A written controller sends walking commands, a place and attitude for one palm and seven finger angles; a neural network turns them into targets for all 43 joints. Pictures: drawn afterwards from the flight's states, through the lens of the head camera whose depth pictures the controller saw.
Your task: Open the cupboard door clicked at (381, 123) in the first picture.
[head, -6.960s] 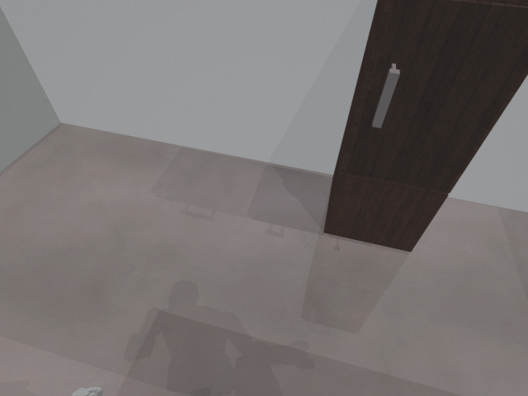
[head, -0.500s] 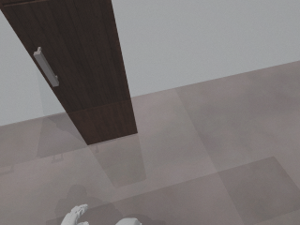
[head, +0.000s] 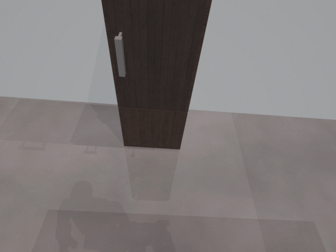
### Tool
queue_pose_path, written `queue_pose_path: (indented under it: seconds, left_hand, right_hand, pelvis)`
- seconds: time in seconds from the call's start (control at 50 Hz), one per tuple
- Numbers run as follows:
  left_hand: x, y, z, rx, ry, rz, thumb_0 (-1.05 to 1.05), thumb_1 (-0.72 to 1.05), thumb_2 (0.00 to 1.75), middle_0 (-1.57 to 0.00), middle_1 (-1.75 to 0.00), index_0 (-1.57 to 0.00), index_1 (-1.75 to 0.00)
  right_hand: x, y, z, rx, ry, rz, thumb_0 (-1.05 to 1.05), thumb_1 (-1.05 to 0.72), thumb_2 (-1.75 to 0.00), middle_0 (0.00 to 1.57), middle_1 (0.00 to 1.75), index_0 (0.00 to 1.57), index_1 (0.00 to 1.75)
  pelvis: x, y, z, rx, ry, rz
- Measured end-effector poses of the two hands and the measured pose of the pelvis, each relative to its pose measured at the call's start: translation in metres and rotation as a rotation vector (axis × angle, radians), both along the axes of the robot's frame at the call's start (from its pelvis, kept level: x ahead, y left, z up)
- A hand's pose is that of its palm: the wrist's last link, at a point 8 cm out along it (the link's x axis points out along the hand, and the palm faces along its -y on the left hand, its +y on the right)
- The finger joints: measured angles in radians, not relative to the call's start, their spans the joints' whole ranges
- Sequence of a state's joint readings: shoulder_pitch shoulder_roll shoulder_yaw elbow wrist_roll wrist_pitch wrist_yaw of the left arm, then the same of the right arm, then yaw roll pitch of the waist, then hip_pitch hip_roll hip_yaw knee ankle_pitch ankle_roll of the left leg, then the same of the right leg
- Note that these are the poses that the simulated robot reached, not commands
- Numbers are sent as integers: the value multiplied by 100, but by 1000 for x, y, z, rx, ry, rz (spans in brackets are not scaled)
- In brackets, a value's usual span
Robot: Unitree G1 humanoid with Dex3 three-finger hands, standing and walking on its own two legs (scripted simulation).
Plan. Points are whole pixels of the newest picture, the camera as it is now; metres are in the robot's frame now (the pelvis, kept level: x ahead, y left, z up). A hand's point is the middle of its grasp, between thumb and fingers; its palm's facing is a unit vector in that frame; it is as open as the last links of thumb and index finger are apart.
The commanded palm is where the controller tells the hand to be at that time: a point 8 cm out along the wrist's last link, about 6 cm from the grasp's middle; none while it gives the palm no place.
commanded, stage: take the last steps up to it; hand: left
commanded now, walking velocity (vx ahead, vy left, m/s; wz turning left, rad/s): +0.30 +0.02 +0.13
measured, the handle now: (121, 54) +0.84 +0.28 -0.01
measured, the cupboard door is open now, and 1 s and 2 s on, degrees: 0 0 0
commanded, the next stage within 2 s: come to a stop and stand still in 0.88 s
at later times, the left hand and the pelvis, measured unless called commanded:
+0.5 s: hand out of the picture +0.05 +0.15 -0.16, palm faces +0.14 -0.97 -0.19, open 7.3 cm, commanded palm none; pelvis +0.09 -0.02 +0.01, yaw +4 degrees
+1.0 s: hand (89, 193) +0.29 +0.27 -0.17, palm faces +0.11 -0.98 -0.18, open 7.4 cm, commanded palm none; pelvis +0.25 +0.08 +0.00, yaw +2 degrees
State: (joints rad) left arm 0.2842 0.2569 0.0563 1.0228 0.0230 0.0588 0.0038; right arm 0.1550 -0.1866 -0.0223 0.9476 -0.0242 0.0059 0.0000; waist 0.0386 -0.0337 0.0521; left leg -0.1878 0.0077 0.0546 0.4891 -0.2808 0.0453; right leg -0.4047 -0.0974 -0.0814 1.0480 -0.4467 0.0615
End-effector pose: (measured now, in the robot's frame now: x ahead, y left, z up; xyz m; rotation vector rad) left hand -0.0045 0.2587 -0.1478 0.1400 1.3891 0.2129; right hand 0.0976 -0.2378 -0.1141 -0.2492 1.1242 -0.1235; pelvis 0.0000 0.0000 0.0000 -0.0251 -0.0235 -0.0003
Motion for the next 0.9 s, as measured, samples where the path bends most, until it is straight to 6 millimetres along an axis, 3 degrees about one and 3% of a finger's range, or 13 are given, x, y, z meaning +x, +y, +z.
queue_pose_path:
  seconds: [0.08,0.26,0.34,0.42,0.52,0.62,0.7,0.78,0.84,0.9]
  left_hand:
    - [14,-7,7,-15,-44,-9,1,91,90,-19,-30,-19,-30]
    - [79,-42,12,-10,-174,-55,1,91,90,-20,-30,-19,-30]
    - [82,-55,11,4,-207,1,0,92,90,-20,-30,-20,-30]
    - [61,-59,15,2,-106,39,0,93,90,-20,-30,-20,-30]
    - [38,-67,14,-43,31,85,0,92,90,-20,-30,-20,-30]
    - [29,-66,7,-99,135,149,0,92,90,-20,-30,-20,-30]
    - [36,-51,-7,-142,213,189,0,91,90,-20,-30,-20,-30]
    - [69,-20,-19,-153,246,164,1,91,90,-20,-30,-20,-30]
    - [123,8,-16,-124,171,113,1,91,90,-20,-30,-20,-30]
    - [187,34,-10,-85,52,65,1,91,90,-20,-30,-19,-30]
  right_hand:
    - [-14,8,-4,31,26,-17,1,-91,-90,20,30,21,30]
    - [-71,-14,-38,73,221,-105,1,-92,-90,20,30,21,30]
    - [-76,-21,-47,89,321,-90,1,-92,-90,20,30,20,30]
    - [-45,-22,-36,100,297,-89,1,-91,-90,20,30,20,30]
    - [10,-11,-28,98,243,-63,1,-91,-90,20,30,20,30]
    - [82,14,-25,79,195,2,1,-92,-90,19,30,20,30]
    - [150,42,-27,48,121,63,1,-93,-90,19,30,20,30]
    - [196,71,-26,28,22,63,1,-92,-90,20,30,20,30]
    - [205,85,-18,37,2,17,0,-92,-90,20,30,20,30]
    - [209,86,-10,19,-2,-31,-1,-96,-90,20,30,21,30]
  pelvis:
    - [6,1,4,3,-1,16]
    - [34,-18,-6,43,-11,34]
    - [50,-26,-9,29,-18,58]
    - [71,-26,1,35,-9,62]
    - [99,-17,5,26,5,80]
    - [132,5,1,10,17,95]
    - [164,33,-12,-4,23,96]
    - [190,56,-19,3,12,73]
    - [208,67,-10,8,4,53]
    - [225,75,-2,15,4,45]
